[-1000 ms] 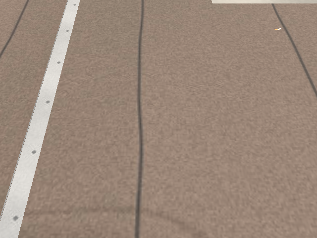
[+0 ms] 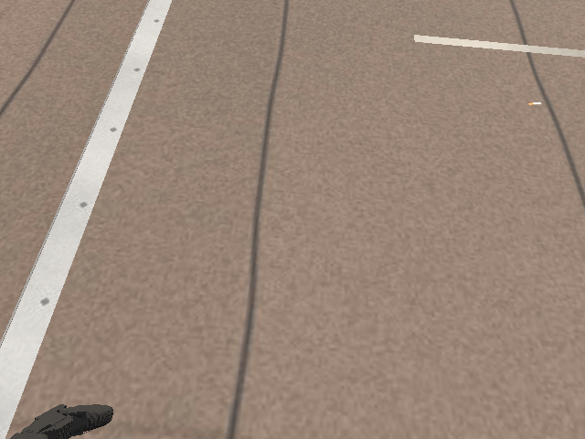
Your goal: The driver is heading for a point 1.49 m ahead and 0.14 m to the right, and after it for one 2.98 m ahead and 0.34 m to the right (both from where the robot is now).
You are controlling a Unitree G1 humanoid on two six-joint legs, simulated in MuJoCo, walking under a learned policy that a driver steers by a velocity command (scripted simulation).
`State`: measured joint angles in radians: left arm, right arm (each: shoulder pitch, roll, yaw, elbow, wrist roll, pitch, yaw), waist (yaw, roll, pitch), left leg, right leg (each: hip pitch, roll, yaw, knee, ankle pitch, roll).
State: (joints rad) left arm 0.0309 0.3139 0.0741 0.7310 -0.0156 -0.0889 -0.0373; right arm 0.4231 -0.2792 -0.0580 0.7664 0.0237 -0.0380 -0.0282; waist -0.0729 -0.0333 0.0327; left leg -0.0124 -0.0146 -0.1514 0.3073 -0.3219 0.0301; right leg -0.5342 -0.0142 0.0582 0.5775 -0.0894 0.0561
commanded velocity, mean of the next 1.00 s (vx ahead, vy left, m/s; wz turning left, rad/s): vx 0.48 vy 0.00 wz -0.07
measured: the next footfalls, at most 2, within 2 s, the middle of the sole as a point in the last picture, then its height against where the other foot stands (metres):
right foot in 0.10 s outside the picture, level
left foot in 0.58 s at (204, 438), level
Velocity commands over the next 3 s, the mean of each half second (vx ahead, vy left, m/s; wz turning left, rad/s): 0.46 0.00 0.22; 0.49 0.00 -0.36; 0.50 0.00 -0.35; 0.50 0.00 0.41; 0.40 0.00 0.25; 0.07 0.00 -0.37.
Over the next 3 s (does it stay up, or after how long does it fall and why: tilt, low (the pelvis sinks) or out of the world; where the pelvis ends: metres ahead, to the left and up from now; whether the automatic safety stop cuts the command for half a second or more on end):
stays up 1.40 -0.16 -0.02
